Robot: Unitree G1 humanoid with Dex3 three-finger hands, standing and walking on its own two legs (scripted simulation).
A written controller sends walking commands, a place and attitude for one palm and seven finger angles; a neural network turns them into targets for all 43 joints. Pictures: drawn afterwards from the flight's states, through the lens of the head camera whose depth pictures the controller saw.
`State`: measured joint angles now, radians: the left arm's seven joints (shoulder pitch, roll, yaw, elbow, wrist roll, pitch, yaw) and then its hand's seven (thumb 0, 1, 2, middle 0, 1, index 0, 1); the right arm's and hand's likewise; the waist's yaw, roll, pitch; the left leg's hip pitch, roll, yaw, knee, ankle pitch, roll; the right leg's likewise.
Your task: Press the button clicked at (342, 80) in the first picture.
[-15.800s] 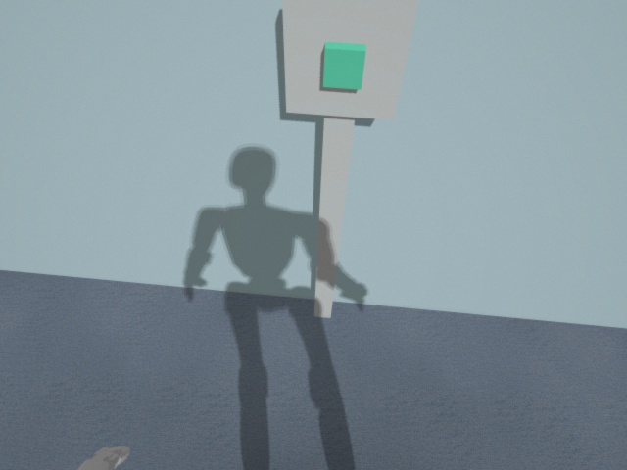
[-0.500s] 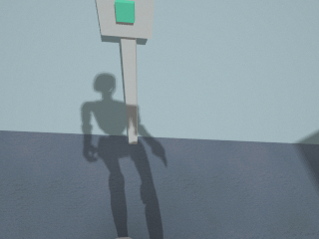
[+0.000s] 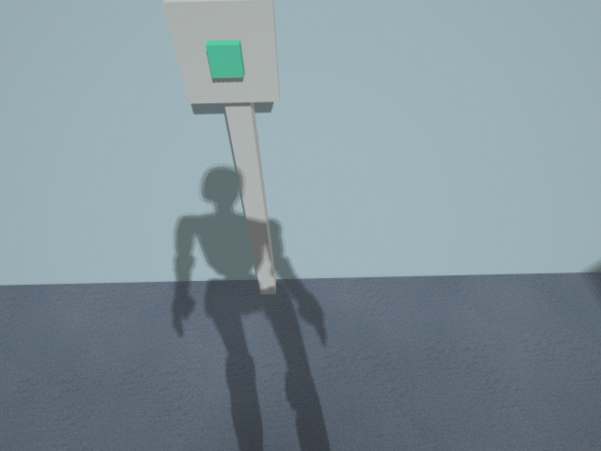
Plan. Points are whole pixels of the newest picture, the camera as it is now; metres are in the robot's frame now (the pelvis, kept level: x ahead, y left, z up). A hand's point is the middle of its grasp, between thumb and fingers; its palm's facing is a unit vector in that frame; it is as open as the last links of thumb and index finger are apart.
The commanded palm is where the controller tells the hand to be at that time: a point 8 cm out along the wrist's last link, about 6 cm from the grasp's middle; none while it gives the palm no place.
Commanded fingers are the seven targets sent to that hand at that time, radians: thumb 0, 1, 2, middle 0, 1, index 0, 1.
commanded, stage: let the arm hang, fingers relaxed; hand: left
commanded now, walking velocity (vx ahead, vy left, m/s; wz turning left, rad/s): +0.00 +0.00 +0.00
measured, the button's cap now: (226, 58) +0.78 +0.19 +0.17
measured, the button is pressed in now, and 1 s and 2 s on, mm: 0 0 0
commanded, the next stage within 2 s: stand and wait in 0.24 s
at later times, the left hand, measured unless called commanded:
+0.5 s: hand out of the picture +0.07 +0.21 -0.16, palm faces -0.02 -0.96 -0.29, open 7.4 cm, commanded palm none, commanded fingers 0.00 0.90 0.90 -0.20 -0.30 -0.20 -0.30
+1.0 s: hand out of the picture +0.10 +0.21 -0.16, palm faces -0.04 -0.95 -0.32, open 7.4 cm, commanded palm none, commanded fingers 0.00 0.90 0.90 -0.20 -0.30 -0.20 -0.30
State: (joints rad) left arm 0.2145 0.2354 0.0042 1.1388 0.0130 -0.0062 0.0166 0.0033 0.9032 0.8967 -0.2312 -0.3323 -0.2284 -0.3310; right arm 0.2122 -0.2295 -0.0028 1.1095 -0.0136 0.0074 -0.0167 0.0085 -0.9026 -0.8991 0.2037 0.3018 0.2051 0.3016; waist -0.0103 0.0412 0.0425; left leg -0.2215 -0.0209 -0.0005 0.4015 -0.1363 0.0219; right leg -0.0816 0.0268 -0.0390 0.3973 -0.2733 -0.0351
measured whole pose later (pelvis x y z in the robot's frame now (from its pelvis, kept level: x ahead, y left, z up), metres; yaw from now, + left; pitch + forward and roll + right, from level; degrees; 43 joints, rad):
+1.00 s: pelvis +0.03 -0.02 +0.00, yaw -1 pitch -2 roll +0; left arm 0.13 0.29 0.01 1.14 0.01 -0.02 0.01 0.00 0.90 0.90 -0.21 -0.30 -0.20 -0.30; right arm 0.12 -0.31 -0.01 1.12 -0.01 0.00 -0.02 0.01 -0.90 -0.90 0.20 0.30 0.20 0.30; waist -0.01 0.02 0.07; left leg -0.16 0.00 0.01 0.33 -0.14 0.00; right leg -0.01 0.05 -0.02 0.29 -0.25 -0.06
